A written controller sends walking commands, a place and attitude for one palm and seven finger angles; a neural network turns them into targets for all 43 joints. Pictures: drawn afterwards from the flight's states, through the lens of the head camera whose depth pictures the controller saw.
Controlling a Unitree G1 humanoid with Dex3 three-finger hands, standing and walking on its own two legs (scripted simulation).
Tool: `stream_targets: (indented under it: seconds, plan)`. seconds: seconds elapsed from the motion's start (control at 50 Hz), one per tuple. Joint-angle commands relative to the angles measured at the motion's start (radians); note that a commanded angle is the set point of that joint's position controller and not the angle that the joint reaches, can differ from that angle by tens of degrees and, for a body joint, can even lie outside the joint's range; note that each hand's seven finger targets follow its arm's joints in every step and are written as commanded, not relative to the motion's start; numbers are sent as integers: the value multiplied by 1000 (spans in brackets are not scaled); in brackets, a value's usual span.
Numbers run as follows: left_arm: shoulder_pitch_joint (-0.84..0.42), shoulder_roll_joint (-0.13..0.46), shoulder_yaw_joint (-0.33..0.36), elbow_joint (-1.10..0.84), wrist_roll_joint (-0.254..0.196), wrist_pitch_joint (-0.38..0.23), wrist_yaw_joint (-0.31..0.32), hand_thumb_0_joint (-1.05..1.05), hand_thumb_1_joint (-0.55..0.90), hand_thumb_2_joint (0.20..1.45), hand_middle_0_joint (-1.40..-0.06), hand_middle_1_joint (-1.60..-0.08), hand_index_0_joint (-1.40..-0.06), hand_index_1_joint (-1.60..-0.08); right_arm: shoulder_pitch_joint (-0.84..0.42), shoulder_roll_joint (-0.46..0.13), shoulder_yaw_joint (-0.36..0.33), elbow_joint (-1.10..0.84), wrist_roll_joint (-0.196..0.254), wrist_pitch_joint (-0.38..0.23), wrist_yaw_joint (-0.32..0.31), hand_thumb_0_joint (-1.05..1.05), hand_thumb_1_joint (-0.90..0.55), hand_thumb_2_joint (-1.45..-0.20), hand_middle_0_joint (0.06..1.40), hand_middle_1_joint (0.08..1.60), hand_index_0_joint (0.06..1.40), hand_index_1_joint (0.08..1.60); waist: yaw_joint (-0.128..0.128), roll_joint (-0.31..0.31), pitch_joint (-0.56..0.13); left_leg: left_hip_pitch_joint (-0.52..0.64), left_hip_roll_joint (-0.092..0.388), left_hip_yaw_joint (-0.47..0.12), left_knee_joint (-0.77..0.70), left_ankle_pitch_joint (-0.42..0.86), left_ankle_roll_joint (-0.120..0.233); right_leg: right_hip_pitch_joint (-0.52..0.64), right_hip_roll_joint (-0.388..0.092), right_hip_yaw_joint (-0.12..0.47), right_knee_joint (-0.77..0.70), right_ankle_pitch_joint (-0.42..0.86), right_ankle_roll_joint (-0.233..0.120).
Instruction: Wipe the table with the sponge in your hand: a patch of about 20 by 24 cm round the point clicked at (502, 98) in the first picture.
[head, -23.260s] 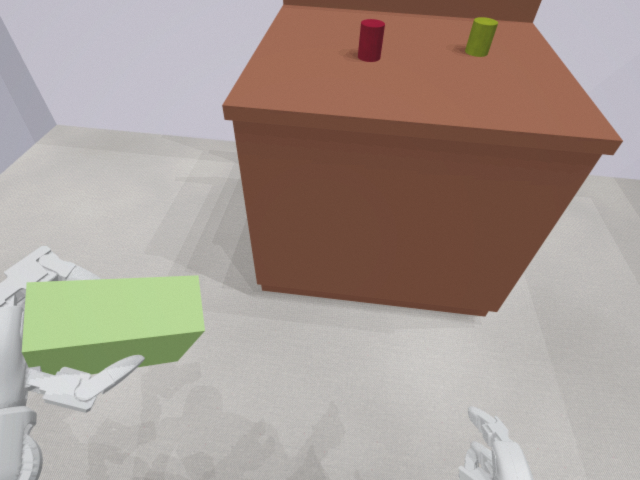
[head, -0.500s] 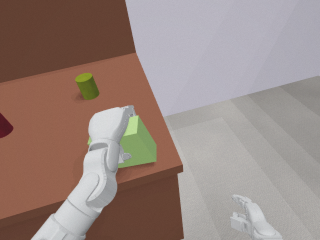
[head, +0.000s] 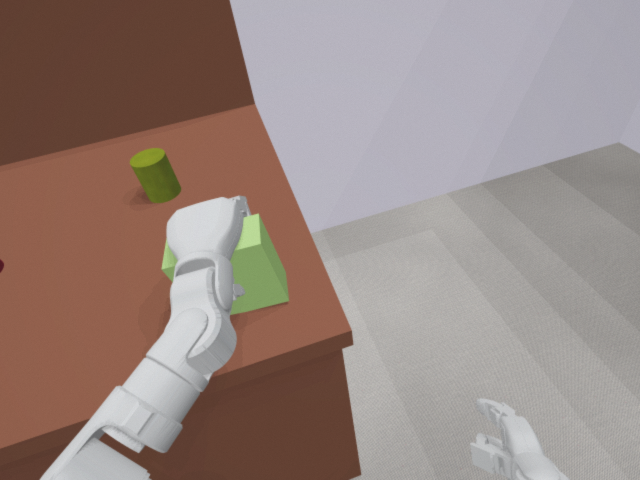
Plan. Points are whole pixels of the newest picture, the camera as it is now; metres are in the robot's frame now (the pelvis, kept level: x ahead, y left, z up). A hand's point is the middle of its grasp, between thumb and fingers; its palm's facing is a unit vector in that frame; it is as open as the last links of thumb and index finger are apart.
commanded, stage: wipe forward along the third lane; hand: left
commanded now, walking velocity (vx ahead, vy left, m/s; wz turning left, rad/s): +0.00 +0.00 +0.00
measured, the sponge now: (236, 280) +0.36 +0.16 +0.07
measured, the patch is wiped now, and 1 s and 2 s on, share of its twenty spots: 0.80 0.90 0.95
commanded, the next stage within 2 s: wipe back along the third lane in 1.08 s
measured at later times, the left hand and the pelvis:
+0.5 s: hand (215, 234) +0.40 +0.19 +0.12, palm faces +0.04 -0.04 -1.00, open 9.7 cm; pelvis +0.01 +0.00 +0.00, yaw +1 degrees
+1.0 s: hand (209, 213) +0.44 +0.21 +0.13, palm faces -0.03 -0.01 -1.00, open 9.7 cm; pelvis +0.01 +0.01 +0.00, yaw +1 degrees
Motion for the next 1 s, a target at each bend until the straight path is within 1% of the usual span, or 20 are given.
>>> stream_targets:
  seconds: [0.0,0.02,0.04,0.1,0.12,0.14,0.16,0.22,0.24,0.34,0.36,0.42,0.5,0.54,0.68,0.74,0.84,0.86,0.92,0.98]
  plan:
    - [-252,128,94,16,10,22,10,0,100,1300,-1200,-1600,-1200,-1600,-203,-77,-25,-161,-2,-64,-4,0,-900,-900,200,300,200,300,18,-228,-171,-188,-44,15,-51,132,45,273,-45,102,-82,28,29]
    - [-255,177,136,38,16,24,14,0,100,1300,-1200,-1600,-1200,-1600,-199,-89,-27,-154,-5,-63,-7,0,-900,-900,200,300,200,300,24,-216,-182,-195,-46,9,-54,124,40,281,-43,116,-79,19,24]
    - [-271,123,88,54,17,27,10,0,100,1300,-1200,-1600,-1200,-1600,-201,-80,-23,-159,-3,-68,-6,0,-900,-900,200,300,200,300,17,-230,-183,-197,-46,16,-51,132,42,282,-48,98,-74,36,30]
    - [-256,141,112,80,8,32,5,0,100,1300,-1200,-1600,-1200,-1600,-195,-82,-26,-153,-2,-78,-5,0,-900,-900,200,300,200,300,23,-246,-196,-199,-49,18,-44,149,43,294,-48,100,-68,70,34]
    - [-267,162,126,86,11,28,3,0,100,1300,-1200,-1600,-1200,-1600,-192,-92,-27,-151,-5,-75,-7,0,-900,-900,200,300,200,300,23,-217,-199,-201,-49,12,-46,141,39,286,-47,106,-66,65,28]
    - [-291,116,86,102,10,26,-1,0,100,1300,-1200,-1600,-1200,-1600,-184,-83,-24,-151,-4,-78,-8,0,-900,-900,200,300,200,300,9,-230,-183,-202,-47,17,-45,144,42,276,-49,88,-64,77,33]
    - [-289,112,83,116,5,22,-8,0,100,1300,-1200,-1600,-1200,-1600,-180,-83,-25,-150,0,-80,-11,0,-900,-900,200,300,200,300,4,-246,-169,-206,-47,17,-42,135,44,263,-48,93,-71,62,37]
    - [-317,180,139,158,15,2,-8,0,100,1300,-1200,-1600,-1200,-1600,-156,-98,-28,-140,-6,-83,-24,0,-900,-900,200,300,200,300,4,-243,-178,-216,-48,11,-41,119,40,255,-47,105,-71,46,34]
    - [-328,126,93,168,19,-4,-12,0,100,1300,-1200,-1600,-1200,-1600,-154,-89,-23,-147,-4,-86,-23,0,-900,-900,200,300,200,300,-3,-241,-172,-216,-47,14,-39,130,41,247,-49,88,-63,66,34]
    - [-337,137,108,224,23,-31,-10,0,100,1300,-1200,-1600,-1200,-1600,-132,-95,-25,-143,-3,-89,-31,0,-900,-900,200,300,200,300,-6,-238,-178,-226,-44,11,-36,125,35,227,-46,77,-53,70,32]
    - [-368,106,80,238,27,-33,-11,0,100,1300,-1200,-1600,-1200,-1600,-125,-94,-26,-138,-2,-88,-33,0,-900,-900,200,300,200,300,-16,-242,-168,-226,-44,12,-36,123,36,212,-46,71,-56,70,33]
    - [-437,151,113,258,30,-37,-7,0,100,1300,-1200,-1600,-1200,-1600,-113,-100,-33,-132,-4,-87,-41,0,-900,-900,200,300,200,300,-16,-229,-194,-225,-44,10,-37,117,36,215,-46,67,-55,57,32]
    - [-497,133,93,330,36,-45,-9,0,100,1300,-1200,-1600,-1200,-1600,-93,-96,-29,-116,-3,-87,-51,0,-900,-900,200,300,200,300,-26,-224,-197,-227,-44,12,-32,124,38,201,-48,56,-51,76,32]
    - [-493,171,125,358,35,-58,-9,0,100,1300,-1200,-1600,-1200,-1600,-84,-100,-29,-120,-5,-87,-54,0,-900,-900,200,300,200,300,-17,-236,-223,-235,-42,9,-33,124,36,218,-50,53,-44,78,33]
    - [-553,176,125,412,37,-95,-5,0,100,1300,-1200,-1600,-1200,-1600,-57,-103,-32,-114,-6,-84,-64,0,-900,-900,200,300,200,300,-30,-217,-214,-247,-39,10,-37,127,34,205,-52,54,-52,96,31]
    - [-579,223,160,451,45,-108,3,0,100,1300,-1200,-1600,-1200,-1600,-39,-107,-35,-105,-8,-85,-69,0,-900,-900,200,300,200,300,-30,-219,-232,-251,-38,11,-35,130,35,212,-53,55,-51,96,32]
    - [-643,203,140,513,55,-124,6,0,100,1300,-1200,-1600,-1200,-1600,-19,-109,-39,-93,-4,-80,-73,0,-900,-900,200,300,200,300,-43,-200,-236,-243,-35,6,-39,139,33,185,-50,41,-49,101,26]
    - [-677,177,114,529,58,-125,5,0,100,1300,-1200,-1600,-1200,-1600,-16,-107,-38,-88,-3,-78,-73,0,-900,-900,200,300,200,300,-56,-191,-226,-240,-36,6,-40,136,32,166,-49,36,-52,103,25]
    - [-737,182,124,560,58,-143,8,0,100,1300,-1200,-1600,-1200,-1600,4,-110,-45,-77,-7,-78,-77,0,-900,-900,200,300,200,300,-65,-204,-265,-239,-35,1,-36,153,34,179,-49,32,-46,132,25]
    - [-758,195,131,622,65,-162,13,0,100,1300,-1200,-1600,-1200,-1600,25,-112,-43,-64,-6,-76,-79,0,-900,-900,200,300,200,300,-71,-206,-256,-249,-35,-1,-32,159,34,166,-50,30,-40,149,25]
